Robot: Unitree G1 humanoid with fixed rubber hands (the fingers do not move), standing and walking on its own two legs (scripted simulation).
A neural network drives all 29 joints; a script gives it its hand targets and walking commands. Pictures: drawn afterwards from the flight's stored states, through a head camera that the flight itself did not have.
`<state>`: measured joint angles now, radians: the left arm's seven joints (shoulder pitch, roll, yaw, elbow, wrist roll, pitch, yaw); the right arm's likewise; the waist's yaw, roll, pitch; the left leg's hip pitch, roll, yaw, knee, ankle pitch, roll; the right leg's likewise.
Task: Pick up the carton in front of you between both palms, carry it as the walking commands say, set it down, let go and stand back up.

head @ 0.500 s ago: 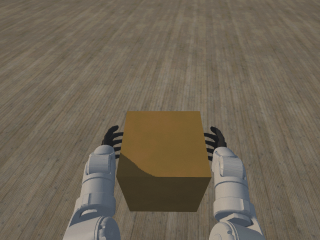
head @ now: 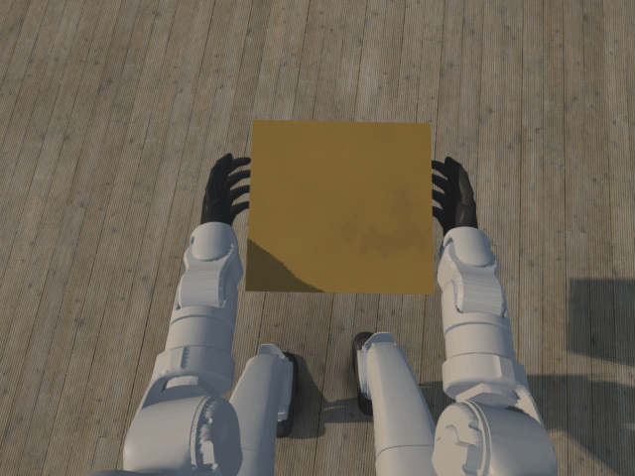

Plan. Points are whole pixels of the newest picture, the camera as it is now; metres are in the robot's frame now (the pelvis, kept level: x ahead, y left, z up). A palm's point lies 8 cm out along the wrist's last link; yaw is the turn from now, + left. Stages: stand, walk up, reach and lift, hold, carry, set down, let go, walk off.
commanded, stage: set down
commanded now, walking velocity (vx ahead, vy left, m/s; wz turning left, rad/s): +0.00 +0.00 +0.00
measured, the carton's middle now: (334, 221) +0.41 -0.03 -0.16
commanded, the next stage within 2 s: none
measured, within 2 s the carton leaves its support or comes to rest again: rests again in 1.60 s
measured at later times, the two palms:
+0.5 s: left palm (254, 209) +0.45 +0.10 -0.21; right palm (437, 212) +0.43 -0.20 -0.22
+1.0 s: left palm (275, 209) +0.49 +0.09 -0.37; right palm (421, 214) +0.47 -0.21 -0.37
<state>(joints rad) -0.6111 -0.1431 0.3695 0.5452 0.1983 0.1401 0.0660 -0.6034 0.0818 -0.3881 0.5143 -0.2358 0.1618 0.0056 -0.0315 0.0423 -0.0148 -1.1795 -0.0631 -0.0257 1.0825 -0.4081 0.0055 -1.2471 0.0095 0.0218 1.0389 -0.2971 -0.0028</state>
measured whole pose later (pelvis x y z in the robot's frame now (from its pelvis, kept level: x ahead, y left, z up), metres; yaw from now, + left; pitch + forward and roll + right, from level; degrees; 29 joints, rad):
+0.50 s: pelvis -0.02 +0.00 -0.13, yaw +2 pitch +44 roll +3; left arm -0.90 -0.09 0.43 0.65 0.18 0.22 0.11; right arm -0.90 -0.01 -0.45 0.63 -0.23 0.25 0.01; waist -0.05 0.05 -0.15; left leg -1.79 -0.08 0.00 1.58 -0.55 0.00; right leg -1.88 0.01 0.03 1.54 -0.43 0.00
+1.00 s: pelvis -0.04 -0.01 -0.24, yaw +3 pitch +45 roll +3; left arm -1.26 0.05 0.42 0.78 0.13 0.26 0.13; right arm -1.24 -0.14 -0.42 0.74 -0.18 0.30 -0.03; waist -0.07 0.06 0.08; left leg -2.14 -0.09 0.01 1.95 -0.61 -0.03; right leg -2.24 0.01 0.02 1.90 -0.46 -0.02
